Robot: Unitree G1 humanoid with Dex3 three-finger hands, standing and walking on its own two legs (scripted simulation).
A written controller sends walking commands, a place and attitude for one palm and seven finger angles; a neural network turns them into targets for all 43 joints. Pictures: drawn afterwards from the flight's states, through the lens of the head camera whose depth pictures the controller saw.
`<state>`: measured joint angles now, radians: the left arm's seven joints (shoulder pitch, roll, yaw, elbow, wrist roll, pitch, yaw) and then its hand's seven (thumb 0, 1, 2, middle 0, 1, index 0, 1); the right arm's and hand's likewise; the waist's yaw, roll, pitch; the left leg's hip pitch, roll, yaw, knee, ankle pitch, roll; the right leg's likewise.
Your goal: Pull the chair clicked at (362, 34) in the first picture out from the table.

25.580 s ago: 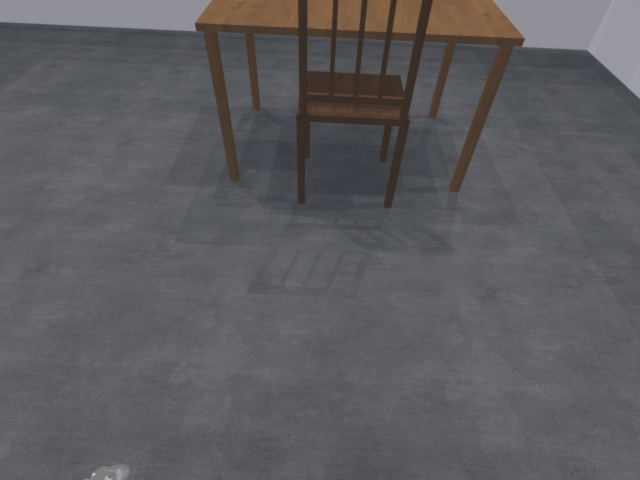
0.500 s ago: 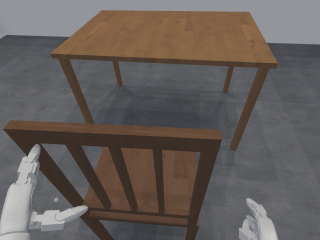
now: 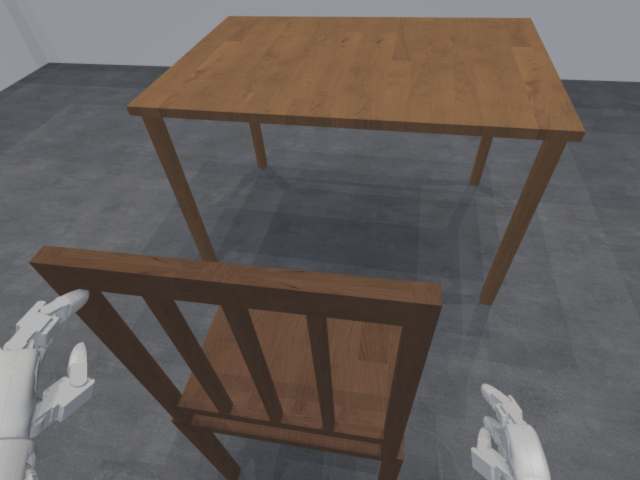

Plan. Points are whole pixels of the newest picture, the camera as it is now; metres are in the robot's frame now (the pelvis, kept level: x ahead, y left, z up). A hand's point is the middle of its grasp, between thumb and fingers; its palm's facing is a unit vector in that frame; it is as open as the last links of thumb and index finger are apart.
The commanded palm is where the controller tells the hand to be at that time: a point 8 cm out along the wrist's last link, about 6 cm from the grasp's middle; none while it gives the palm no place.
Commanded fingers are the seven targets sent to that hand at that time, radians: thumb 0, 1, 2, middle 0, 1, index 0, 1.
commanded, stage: draw the hand back to the body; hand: left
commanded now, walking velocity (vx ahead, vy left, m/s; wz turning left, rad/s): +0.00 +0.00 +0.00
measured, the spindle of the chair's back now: (259, 371) +0.26 +0.14 -0.04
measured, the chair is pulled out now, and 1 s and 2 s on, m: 0.57 0.57 0.57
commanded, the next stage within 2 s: step back with the hand held close in 0.24 s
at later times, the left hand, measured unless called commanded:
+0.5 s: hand (80, 378) +0.17 +0.28 +0.11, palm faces +0.38 -0.78 -0.51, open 6.5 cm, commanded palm +0.13 +0.30 +0.18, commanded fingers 0.00 0.90 0.90 -0.20 -0.30 -0.20 -0.30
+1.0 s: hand (24, 426) +0.11 +0.28 +0.14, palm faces +0.41 -0.78 -0.48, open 7.4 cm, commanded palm +0.05 +0.31 +0.18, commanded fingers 0.00 0.90 0.90 -0.20 -0.30 -0.20 -0.30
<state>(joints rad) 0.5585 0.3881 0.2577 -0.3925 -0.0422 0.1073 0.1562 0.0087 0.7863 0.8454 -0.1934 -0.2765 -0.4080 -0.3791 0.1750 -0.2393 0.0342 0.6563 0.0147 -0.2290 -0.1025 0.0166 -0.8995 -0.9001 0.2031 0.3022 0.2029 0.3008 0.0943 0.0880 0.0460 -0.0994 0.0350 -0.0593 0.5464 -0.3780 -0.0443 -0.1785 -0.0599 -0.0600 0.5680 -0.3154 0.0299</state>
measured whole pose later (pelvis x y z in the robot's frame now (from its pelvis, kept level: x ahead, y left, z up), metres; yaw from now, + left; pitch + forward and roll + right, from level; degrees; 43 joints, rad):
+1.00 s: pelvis -0.10 +0.02 +0.00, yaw -3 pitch -1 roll +0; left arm 0.53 0.35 0.37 -0.40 -0.02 -0.09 0.18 0.01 0.89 0.90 -0.21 -0.30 -0.21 -0.31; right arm 0.21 -0.25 -0.02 0.62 0.02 -0.04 -0.10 0.01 -0.90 -0.90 0.20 0.30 0.20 0.30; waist 0.01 0.03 0.05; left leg -0.32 0.02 0.00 0.57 -0.27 0.00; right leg -0.38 -0.07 0.00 0.52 -0.20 0.04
